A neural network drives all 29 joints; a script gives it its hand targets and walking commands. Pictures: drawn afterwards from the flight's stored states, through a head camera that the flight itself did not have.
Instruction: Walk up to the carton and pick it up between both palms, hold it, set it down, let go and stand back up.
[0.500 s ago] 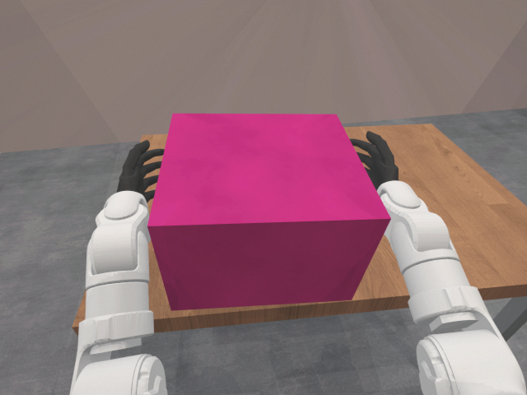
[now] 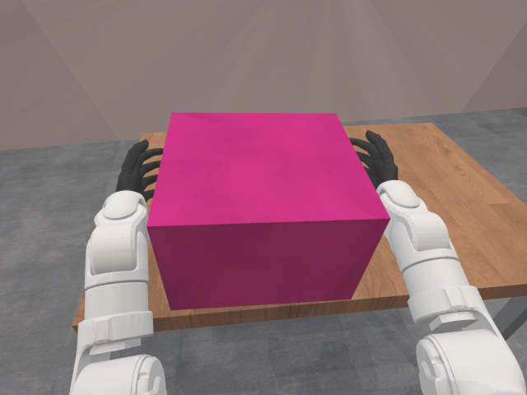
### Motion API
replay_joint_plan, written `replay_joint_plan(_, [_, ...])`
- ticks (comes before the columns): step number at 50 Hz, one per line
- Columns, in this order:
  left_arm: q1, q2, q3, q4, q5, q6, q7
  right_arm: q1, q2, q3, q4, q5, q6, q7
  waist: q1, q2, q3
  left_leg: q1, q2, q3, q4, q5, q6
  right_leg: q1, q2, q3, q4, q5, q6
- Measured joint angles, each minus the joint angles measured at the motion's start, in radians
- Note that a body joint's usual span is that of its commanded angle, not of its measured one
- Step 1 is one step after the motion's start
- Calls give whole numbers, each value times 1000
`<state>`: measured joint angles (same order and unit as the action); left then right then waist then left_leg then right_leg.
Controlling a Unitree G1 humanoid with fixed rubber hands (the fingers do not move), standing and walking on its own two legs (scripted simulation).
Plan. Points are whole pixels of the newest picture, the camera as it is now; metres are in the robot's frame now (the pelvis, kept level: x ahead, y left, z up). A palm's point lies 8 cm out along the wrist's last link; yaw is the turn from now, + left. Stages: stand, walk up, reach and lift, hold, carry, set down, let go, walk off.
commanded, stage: hold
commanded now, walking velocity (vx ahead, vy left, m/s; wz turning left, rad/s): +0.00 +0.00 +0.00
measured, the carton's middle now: (259, 204) +0.37 +0.00 +0.15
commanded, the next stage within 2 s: none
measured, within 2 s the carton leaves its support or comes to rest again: neither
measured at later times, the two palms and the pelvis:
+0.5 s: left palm (133, 193) +0.36 +0.18 +0.19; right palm (381, 180) +0.36 -0.18 +0.19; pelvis +0.00 +0.00 +0.00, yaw +0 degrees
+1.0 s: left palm (134, 191) +0.36 +0.18 +0.19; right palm (383, 182) +0.36 -0.18 +0.19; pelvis +0.00 +0.00 +0.00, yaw -1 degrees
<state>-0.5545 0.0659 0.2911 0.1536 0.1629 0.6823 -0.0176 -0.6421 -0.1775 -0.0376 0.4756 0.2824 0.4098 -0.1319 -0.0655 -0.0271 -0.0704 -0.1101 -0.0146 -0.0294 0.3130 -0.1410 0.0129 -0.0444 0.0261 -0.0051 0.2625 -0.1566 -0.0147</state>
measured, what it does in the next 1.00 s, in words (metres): stands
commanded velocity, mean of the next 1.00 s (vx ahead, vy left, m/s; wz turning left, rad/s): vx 0.00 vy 0.00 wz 0.00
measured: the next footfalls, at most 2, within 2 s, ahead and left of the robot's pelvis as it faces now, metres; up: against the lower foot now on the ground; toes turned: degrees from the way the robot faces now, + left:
none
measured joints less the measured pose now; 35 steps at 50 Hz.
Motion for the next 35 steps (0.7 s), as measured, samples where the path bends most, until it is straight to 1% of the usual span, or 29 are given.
replay_joint_plan(4, [1, 0, -1, 1, -2, -3, 1, 3, 3, -5, -3, 0, 1, 0, -3, 1, -4, -5, -1, 1, -1, 2, 0, -6, -1, 1, 2, 0, 0])
replay_joint_plan(16, [-12, 0, 1, 16, -2, -5, 2, -6, -2, -2, 7, -3, -1, 0, 6, 1, -9, -10, 2, 6, -2, 0, -1, -17, 2, 7, 6, -2, -1])
replay_joint_plan(21, [7, 0, -4, -18, 0, -3, 3, -3, -7, 6, -14, 4, 2, -1, 1, 3, -5, -5, 3, 0, 2, -5, -2, -4, 3, 1, -3, -1, -2])
replay_joint_plan(29, [16, -6, 7, -15, 0, -4, -5, 8, 4, 0, -17, -5, 8, -1, -4, -1, 5, 11, -1, -5, -2, -5, -1, 12, 0, -3, -2, -5, -1])
replay_joint_plan(35, [25, -4, -4, -29, 1, -3, -4, 21, 3, 3, -30, -2, 3, -2, -4, 2, 6, 6, -1, -2, 2, -4, 0, 7, 0, -1, -1, -2, 0])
